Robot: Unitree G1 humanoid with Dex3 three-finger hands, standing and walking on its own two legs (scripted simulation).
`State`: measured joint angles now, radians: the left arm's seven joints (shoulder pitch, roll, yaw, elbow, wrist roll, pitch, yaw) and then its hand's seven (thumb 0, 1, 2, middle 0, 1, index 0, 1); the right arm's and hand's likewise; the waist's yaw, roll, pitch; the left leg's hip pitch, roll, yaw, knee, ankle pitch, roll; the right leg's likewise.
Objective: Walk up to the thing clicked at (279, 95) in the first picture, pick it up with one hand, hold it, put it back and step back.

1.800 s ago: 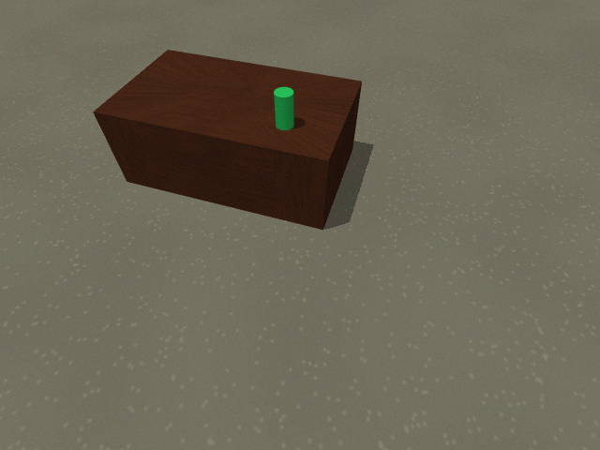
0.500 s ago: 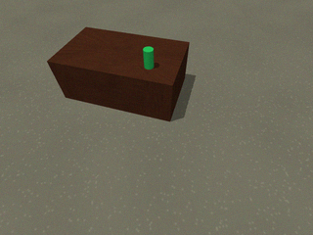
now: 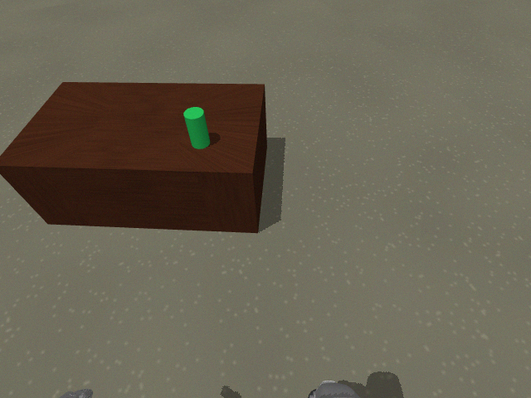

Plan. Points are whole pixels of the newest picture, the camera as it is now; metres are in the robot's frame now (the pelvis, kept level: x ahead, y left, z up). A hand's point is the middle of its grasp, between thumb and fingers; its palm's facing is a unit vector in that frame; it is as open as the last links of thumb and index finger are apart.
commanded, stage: walk up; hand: left
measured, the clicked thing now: (197, 128) +1.08 +0.24 -0.31
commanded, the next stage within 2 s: none
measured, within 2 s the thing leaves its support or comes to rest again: neither
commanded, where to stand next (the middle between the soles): +0.60 +0.10 m, yaw -5 degrees
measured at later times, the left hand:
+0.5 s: hand (89, 335) +0.27 +0.35 -0.17, palm faces -0.12 -0.92 -0.38, open 7.4 cm
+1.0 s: hand (116, 224) +0.50 +0.34 -0.12, palm faces -0.10 -0.90 -0.42, open 7.4 cm
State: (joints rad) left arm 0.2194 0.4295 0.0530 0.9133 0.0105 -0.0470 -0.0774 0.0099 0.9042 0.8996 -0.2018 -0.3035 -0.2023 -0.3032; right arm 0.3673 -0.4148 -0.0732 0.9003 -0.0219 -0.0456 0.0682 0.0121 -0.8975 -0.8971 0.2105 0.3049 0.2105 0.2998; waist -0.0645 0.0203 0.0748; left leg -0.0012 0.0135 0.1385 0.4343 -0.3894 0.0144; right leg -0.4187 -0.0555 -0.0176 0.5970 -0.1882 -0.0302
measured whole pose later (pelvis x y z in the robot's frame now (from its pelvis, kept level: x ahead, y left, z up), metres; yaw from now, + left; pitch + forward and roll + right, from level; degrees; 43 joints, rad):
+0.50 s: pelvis +0.21 +0.07 -0.02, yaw -4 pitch -2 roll -1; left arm 0.32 0.45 0.04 0.92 0.00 -0.05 -0.01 0.01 0.90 0.90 -0.21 -0.30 -0.21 -0.30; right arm 0.27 -0.42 -0.09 0.82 -0.02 -0.07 0.08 0.01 -0.90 -0.90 0.21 0.30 0.21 0.30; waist -0.02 -0.03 0.08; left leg -0.38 0.08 0.09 0.70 -0.28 0.01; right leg -0.37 -0.01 0.08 1.10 -0.46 -0.05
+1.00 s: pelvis +0.39 +0.08 +0.00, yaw -5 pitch -3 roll -1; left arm 0.27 0.38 0.03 0.82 -0.01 -0.10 -0.02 0.01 0.90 0.90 -0.21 -0.30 -0.21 -0.30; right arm 0.30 -0.42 -0.05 0.83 0.00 -0.01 0.06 0.01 -0.90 -0.90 0.21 0.30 0.21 0.30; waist 0.00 0.09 0.10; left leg -0.43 0.05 -0.02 1.06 -0.41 0.02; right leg -0.28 -0.02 -0.07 0.57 -0.25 -0.03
